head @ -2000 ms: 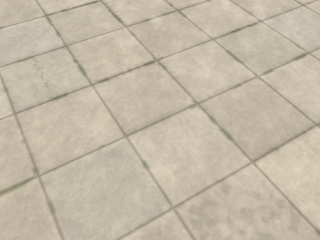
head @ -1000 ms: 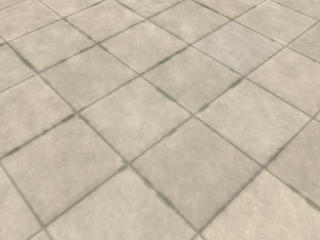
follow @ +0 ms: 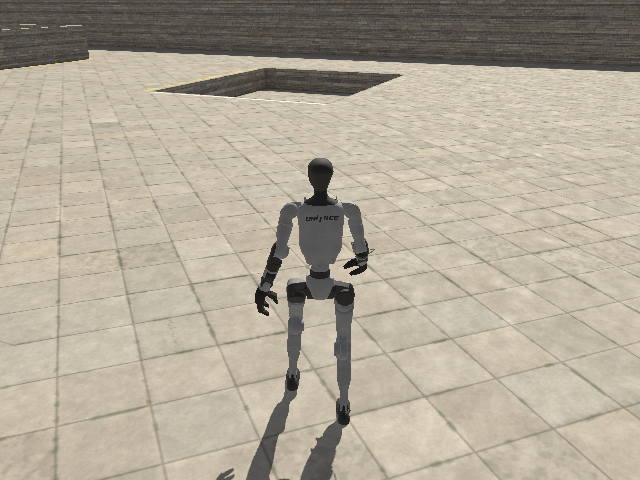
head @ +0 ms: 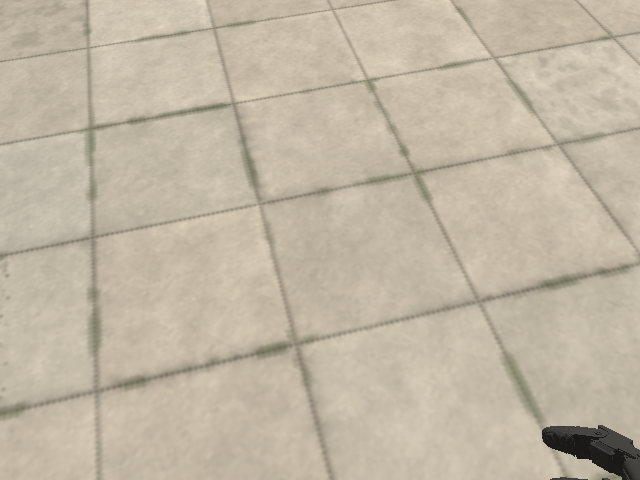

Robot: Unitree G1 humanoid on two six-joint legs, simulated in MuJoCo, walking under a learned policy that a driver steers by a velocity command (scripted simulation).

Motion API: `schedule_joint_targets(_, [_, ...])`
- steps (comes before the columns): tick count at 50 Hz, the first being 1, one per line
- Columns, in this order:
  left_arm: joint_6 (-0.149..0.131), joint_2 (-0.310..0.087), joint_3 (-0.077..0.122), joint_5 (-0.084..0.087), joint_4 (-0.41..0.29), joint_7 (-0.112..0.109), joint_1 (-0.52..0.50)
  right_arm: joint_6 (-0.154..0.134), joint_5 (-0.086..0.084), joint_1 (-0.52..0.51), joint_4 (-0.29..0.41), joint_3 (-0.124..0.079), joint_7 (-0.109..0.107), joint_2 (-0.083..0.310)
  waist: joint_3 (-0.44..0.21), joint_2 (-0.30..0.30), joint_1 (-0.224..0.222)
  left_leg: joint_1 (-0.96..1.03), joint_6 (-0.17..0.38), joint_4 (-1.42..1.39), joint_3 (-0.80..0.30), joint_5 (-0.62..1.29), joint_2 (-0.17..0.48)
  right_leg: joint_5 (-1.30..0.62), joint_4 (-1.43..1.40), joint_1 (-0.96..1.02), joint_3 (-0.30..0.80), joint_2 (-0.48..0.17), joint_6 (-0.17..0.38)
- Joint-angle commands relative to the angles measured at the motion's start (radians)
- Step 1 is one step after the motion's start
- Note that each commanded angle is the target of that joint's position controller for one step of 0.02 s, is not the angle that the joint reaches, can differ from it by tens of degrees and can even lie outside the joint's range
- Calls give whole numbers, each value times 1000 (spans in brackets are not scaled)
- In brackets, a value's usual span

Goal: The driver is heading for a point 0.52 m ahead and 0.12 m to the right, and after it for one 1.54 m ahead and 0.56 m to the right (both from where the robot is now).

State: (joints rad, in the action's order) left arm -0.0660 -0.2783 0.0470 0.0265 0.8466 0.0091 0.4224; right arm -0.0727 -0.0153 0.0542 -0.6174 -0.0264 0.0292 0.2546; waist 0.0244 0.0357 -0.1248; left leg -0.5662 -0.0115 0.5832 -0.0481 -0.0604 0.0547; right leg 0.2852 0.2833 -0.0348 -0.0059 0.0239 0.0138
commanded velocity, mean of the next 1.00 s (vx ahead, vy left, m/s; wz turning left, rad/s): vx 0.39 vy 0.00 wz -0.49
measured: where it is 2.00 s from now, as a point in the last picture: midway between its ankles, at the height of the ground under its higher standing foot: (429, 455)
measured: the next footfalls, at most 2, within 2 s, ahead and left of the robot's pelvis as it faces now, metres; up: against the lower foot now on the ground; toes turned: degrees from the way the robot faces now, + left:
left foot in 0.08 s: +0.20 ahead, +0.14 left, +0.00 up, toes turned -3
right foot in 0.58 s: +0.42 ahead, -0.20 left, +0.00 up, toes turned -27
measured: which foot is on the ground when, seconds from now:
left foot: up 0.00-0.06, down 0.08-0.58, up 0.60-1.00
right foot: down 0.00-0.08, up 0.10-0.56, down 0.58-1.00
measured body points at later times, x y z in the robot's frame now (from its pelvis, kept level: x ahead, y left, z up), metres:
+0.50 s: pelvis +0.25 -0.01 -0.01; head +0.27 -0.02 +0.44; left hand +0.52 +0.17 -0.09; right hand +0.19 -0.30 -0.13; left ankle +0.16 +0.14 -0.74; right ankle +0.37 -0.18 -0.71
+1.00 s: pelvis +0.44 -0.10 +0.00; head +0.46 -0.13 +0.44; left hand +0.69 +0.09 -0.10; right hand +0.47 -0.43 -0.10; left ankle +0.61 -0.04 -0.72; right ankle +0.38 -0.17 -0.74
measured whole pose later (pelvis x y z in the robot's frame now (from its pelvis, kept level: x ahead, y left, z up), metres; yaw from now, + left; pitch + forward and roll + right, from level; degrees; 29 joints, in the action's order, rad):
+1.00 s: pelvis +0.44 -0.10 +0.00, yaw -34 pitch +2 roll +0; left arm 0.03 -0.32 0.08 0.01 0.68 -0.03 0.23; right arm -0.04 0.01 0.06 -0.71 -0.04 0.00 0.29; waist 0.04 0.03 -0.05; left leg -0.53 -0.08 0.65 -0.10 -0.16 -0.01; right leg 0.26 0.49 -0.26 0.16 0.13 0.07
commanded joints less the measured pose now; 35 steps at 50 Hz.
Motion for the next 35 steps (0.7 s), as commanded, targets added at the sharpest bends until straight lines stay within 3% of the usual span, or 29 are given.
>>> schedule_joint_targets(1, [3,-201,49,8,-46,-11,-22,-31,-6,-41,82,-36,7,102,11,-136,79,125,22,-90,15,-2,-35,-320,-26,-41,219,-260,155])
schedule_joint_targets(2, [6,-202,49,9,-47,-13,-37,-34,-3,20,64,-48,3,120,-18,-132,123,234,41,-133,27,4,-45,-382,36,-58,205,-243,135])
schedule_joint_targets(3, [5,-179,41,3,-49,-13,-36,-33,4,129,31,-69,-7,158,-90,-114,175,417,67,-148,30,2,-42,-451,169,-104,169,-191,107])
schedule_joint_targets(4, [-1,-119,18,-16,-78,-11,-59,-30,26,294,11,-90,-20,222,-229,-41,253,681,130,-113,-117,-3,118,-288,436,-262,126,-131,66])
schedule_joint_targets(5, [-15,-11,-14,-15,-106,-13,52,-15,39,364,-3,-106,-24,302,-361,225,216,968,265,-169,-500,-111,369,223,777,-602,37,0,2])
schedule_joint_targets(6, [-22,-100,7,11,-94,-14,37,-11,30,378,-14,-90,-21,222,-349,194,239,919,292,-252,-633,-294,368,295,929,-713,127,-27,-4])
schedule_joint_targets(7, [-20,-154,27,24,-109,-13,-37,-13,17,323,-18,-73,-21,171,-206,136,231,810,256,-274,-490,-310,333,214,973,-767,129,-69,0])
schedule_joint_targets(8, [-14,-148,28,17,-115,-15,-79,-14,16,262,-20,-61,-19,136,-135,100,205,698,231,-301,-374,-254,286,136,958,-746,109,-103,-3])
schedule_joint_targets(10, [6,-120,34,3,-117,-13,-97,-23,25,177,-30,-48,-14,87,-43,97,149,520,205,-373,-217,-126,221,42,894,-671,113,-145,-14])
schedule_joint_targets(12, [27,-77,28,4,-122,-9,-94,-38,26,148,-47,-56,-15,93,-17,82,120,440,210,-423,-124,-22,216,-3,867,-625,105,-154,-27])
schedule_joint_targets(14, [38,-65,27,-2,-144,-8,-126,-47,27,146,-67,-67,-20,116,4,49,112,427,217,-448,-52,52,222,-61,809,-649,111,-159,-39])
schedule_joint_targets(19, [32,-43,13,-6,-193,21,-265,-38,21,174,-107,-84,-35,169,34,17,152,454,190,-459,117,101,200,-294,528,-619,63,-147,-26])
schedule_joint_targets(23, [35,-57,14,-5,-248,42,-377,-20,0,224,-141,-99,-38,208,67,7,185,550,162,-436,173,94,234,-268,400,-620,18,-136,13])
schedule_joint_targets(25, [38,-73,20,-8,-270,49,-399,-6,-11,237,-154,-106,-37,227,67,12,180,611,145,-376,197,197,248,-184,368,-606,-17,-112,44])
schedule_joint_targets(27, [45,-110,42,-11,-271,49,-330,8,-19,227,-155,-114,-41,258,-3,41,124,634,119,-204,236,528,238,-85,356,-463,-82,-41,86])
schedule_joint_targets(28, [48,-147,68,-8,-237,43,-191,17,-24,213,-152,-111,-43,254,-77,27,42,591,93,-11,273,630,205,-115,303,-274,-112,14,118])
schedule_joint_targets(29, [56,-220,106,-3,-187,27,-12,16,-10,235,-144,-96,-47,220,-173,-25,-32,408,50,256,286,497,162,-153,289,24,-45,17,159])
schedule_joint_targets(30, [56,-357,129,2,-193,10,-17,1,41,305,-84,-53,-42,84,-221,-323,66,-41,-34,649,264,-364,-13,-164,218,332,477,-258,321])
schedule_joint_targets(31, [36,-321,108,-13,-248,18,-22,-32,19,261,-69,-45,-34,121,-415,-261,32,-159,-46,833,3,-588,-103,-165,52,416,853,-389,435])
schedule_joint_targets(32, [19,-248,86,-24,-247,26,-63,-47,-19,164,-47,-62,-29,190,-317,-157,11,-225,-29,842,-46,-510,-47,-318,51,356,693,-361,377])
schedule_joint_targets(33, [11,-215,78,-18,-243,24,-104,-53,-14,144,-41,-55,-34,177,-219,-113,45,-213,-15,772,-35,-438,-10,-462,79,228,541,-312,340])
schedule_joint_targets(34, [12,-183,71,-11,-248,20,-166,-50,12,146,-57,-58,-45,178,-156,-54,84,-166,-19,692,-32,-386,28,-564,88,96,435,-269,300])
schedule_joint_targets(35, [16,-159,62,-17,-262,13,-208,-38,25,153,-61,-67,-49,195,-135,-63,116,-89,-22,641,-35,-356,47,-647,76,-13,371,-245,285])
